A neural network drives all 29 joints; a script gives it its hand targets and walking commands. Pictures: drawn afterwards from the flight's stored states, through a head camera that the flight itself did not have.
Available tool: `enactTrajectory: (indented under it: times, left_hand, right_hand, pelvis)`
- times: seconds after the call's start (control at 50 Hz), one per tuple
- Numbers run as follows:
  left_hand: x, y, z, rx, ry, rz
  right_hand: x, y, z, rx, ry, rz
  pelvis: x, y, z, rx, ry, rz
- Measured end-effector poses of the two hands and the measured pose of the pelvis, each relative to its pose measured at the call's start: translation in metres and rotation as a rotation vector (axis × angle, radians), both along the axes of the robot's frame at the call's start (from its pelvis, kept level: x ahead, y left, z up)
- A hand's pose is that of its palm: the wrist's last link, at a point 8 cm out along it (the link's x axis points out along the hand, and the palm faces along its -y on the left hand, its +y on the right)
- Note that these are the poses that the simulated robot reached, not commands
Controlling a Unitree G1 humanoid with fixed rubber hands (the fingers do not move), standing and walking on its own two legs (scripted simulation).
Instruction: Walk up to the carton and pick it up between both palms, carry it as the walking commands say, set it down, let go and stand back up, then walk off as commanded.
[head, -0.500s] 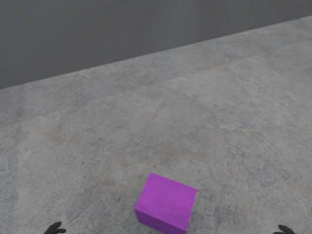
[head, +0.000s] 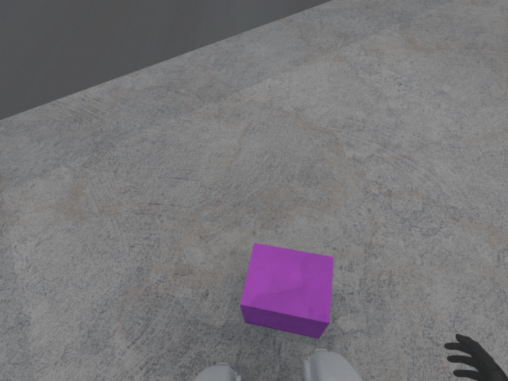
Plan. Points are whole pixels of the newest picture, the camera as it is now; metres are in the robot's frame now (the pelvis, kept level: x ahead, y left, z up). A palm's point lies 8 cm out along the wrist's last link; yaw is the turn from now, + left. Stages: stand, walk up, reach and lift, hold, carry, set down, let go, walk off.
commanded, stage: walk up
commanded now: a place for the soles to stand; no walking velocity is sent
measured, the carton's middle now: (286, 291) +0.45 -0.06 -0.63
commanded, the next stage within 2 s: none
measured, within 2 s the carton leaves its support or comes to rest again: neither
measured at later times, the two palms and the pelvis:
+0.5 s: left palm (76, 335) +0.20 +0.32 -0.07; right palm out of the picture +0.06 -0.32 -0.06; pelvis +0.02 +0.02 +0.01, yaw -10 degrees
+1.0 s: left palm (68, 329) +0.21 +0.33 -0.07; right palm out of the picture +0.07 -0.32 -0.07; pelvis +0.02 +0.04 +0.01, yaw -13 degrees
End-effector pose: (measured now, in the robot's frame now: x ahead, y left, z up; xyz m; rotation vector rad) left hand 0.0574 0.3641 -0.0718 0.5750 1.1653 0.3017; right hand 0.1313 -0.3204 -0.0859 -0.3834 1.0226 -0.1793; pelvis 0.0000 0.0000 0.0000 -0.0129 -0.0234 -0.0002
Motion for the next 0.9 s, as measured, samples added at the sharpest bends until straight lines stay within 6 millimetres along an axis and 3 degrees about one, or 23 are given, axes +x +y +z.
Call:
enactTrajectory:
  times: [0.16, 0.38, 0.56, 0.72, 0.9]
  left_hand:
    - [0.062, -0.022, -0.001, -0.092, -0.119, -0.127]
    - [0.133, -0.032, 0.001, -0.176, -0.209, -0.229]
    - [0.150, -0.047, 0.000, -0.198, -0.177, -0.272]
    - [0.154, -0.053, 0.001, -0.184, -0.146, -0.283]
    - [0.157, -0.048, 0.006, -0.154, -0.137, -0.309]
  right_hand:
    - [-0.055, -0.012, 0.002, -0.043, 0.013, -0.114]
    - [-0.076, 0.002, 0.016, -0.085, -0.027, -0.176]
    - [-0.063, -0.001, 0.023, -0.070, -0.053, -0.199]
    - [-0.048, -0.009, 0.023, -0.058, -0.083, -0.225]
    - [-0.052, -0.007, 0.020, -0.037, -0.058, -0.266]
  pelvis:
    - [0.004, 0.010, -0.001, -0.014, -0.002, -0.077]
    - [0.015, 0.028, 0.003, 0.001, -0.010, -0.151]
    - [0.023, 0.023, 0.010, 0.016, 0.001, -0.190]
    - [0.023, 0.020, 0.011, 0.022, -0.005, -0.215]
    - [0.020, 0.027, 0.013, 0.019, 0.002, -0.231]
